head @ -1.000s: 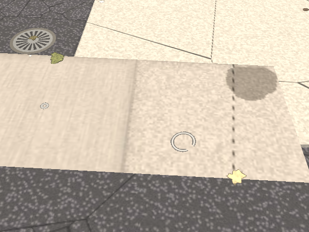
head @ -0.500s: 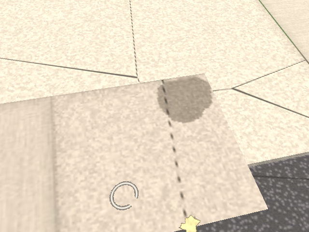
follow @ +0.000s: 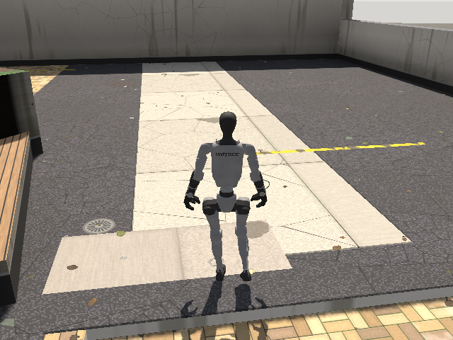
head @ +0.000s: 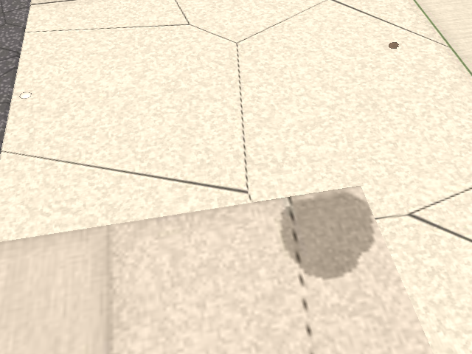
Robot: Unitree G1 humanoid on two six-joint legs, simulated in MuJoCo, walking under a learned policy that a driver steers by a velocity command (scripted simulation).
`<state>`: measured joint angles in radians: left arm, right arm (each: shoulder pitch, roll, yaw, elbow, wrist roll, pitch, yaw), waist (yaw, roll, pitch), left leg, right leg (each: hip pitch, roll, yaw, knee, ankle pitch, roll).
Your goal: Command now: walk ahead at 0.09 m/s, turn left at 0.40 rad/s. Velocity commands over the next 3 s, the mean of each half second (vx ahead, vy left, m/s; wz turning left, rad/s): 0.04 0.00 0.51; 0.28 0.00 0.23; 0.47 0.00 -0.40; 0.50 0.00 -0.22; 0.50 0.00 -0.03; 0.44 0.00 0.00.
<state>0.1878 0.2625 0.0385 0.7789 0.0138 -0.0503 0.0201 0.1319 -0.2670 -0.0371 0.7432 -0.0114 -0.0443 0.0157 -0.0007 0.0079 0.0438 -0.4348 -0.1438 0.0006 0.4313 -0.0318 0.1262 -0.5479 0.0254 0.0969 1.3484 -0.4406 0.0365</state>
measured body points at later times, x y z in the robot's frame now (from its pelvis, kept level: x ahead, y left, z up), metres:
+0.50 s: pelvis +0.07 -0.07 +0.01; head +0.10 -0.09 +0.46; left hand +0.14 +0.24 -0.06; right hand +0.30 -0.30 -0.09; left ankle +0.04 +0.06 -0.63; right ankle +0.12 -0.17 -0.73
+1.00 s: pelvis +0.14 +0.00 +0.02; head +0.14 +0.02 +0.47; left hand +0.14 +0.30 -0.09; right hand +0.31 -0.21 -0.08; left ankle +0.03 +0.07 -0.73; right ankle +0.25 -0.11 -0.64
